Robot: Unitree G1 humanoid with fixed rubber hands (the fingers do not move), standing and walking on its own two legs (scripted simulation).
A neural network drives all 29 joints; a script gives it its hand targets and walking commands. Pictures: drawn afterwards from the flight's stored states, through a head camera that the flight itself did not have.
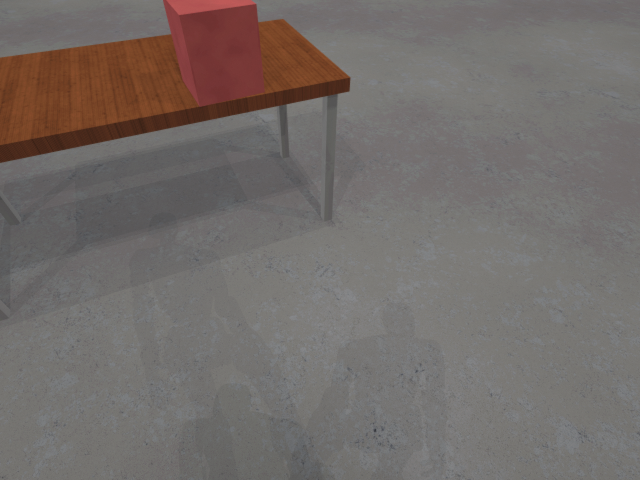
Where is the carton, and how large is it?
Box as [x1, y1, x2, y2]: [163, 0, 264, 106]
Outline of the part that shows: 163,0 182,79 200,106 264,91 255,3 251,0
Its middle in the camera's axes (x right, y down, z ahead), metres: -0.31 -0.57 +1.17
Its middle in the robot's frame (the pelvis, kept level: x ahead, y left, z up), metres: +1.28 +0.31 +0.03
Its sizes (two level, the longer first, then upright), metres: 0.210 0.200 0.250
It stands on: a table, 0.68 m high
